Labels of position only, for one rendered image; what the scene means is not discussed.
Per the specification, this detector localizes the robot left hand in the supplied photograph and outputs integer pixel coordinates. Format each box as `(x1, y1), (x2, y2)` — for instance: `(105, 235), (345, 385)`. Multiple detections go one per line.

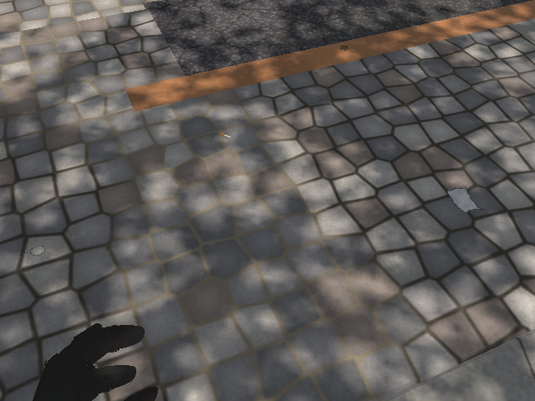
(33, 323), (158, 401)

